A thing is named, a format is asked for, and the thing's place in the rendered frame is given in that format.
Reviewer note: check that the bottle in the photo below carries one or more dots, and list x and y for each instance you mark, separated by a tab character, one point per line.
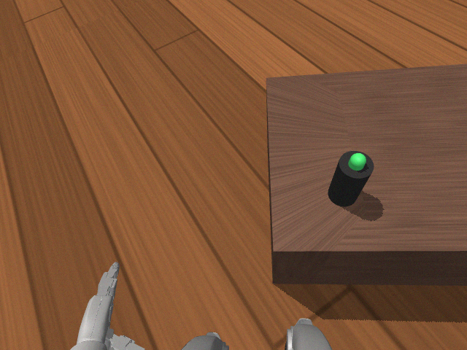
351	174

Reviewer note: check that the left robot hand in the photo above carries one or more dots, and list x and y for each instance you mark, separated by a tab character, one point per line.
95	324

